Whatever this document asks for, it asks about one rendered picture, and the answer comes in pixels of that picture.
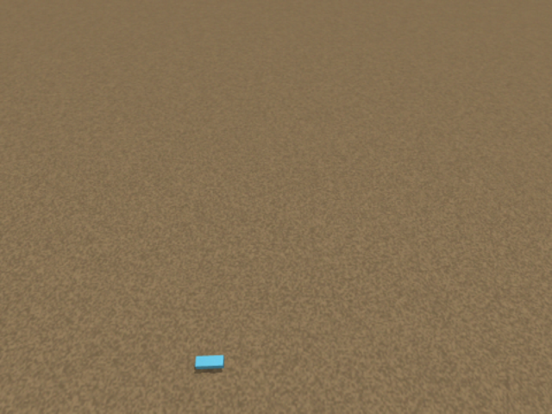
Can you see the small box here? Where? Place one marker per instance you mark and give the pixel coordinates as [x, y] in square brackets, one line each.
[209, 361]

